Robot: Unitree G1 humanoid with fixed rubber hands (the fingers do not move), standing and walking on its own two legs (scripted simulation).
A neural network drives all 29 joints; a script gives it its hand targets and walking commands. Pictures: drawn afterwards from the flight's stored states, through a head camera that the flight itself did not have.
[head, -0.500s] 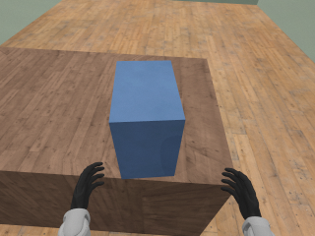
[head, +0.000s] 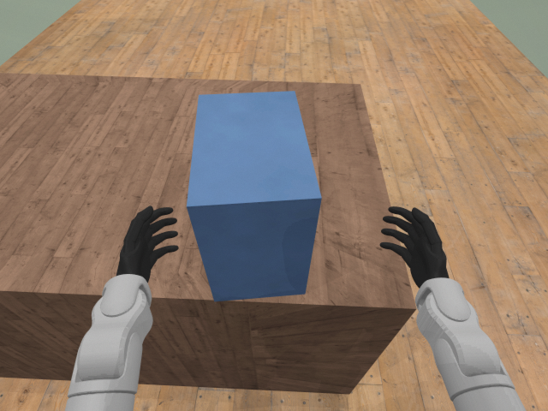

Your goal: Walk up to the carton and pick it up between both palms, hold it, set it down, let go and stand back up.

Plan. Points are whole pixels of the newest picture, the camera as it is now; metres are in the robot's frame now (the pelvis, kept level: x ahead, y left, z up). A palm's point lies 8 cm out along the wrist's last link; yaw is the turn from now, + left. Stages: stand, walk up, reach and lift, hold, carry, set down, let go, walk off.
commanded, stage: reach and lift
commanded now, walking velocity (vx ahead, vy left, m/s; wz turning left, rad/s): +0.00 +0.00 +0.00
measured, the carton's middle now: (253, 198) +0.44 +0.10 +0.03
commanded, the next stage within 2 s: none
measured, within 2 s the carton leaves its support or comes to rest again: neither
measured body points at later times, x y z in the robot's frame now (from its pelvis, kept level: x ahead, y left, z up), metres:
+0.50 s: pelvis -0.01 -0.01 +0.00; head +0.01 +0.00 +0.45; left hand +0.33 +0.24 +0.14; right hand +0.38 -0.15 +0.13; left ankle +0.00 +0.13 -0.75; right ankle -0.02 -0.11 -0.75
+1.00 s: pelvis -0.01 -0.01 +0.00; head +0.00 +0.00 +0.45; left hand +0.38 +0.25 +0.19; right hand +0.44 -0.14 +0.19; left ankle +0.00 +0.13 -0.75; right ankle -0.02 -0.11 -0.75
